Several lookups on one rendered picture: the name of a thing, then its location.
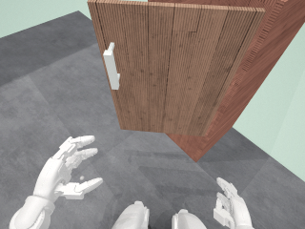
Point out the robot thigh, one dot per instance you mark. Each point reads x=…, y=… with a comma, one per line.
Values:
x=185, y=220
x=135, y=216

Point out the robot right thigh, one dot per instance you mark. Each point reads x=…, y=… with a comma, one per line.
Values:
x=185, y=220

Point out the cupboard door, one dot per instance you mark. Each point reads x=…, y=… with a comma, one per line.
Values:
x=176, y=61

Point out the robot left thigh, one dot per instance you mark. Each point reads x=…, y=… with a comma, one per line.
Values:
x=135, y=216

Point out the robot left hand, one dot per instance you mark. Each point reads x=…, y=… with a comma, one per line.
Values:
x=48, y=184

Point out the handle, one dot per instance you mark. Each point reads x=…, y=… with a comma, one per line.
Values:
x=111, y=67

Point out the left robot forearm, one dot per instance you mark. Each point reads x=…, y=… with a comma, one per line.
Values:
x=35, y=214

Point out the robot right hand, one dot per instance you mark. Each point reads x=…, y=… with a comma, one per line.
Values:
x=235, y=212

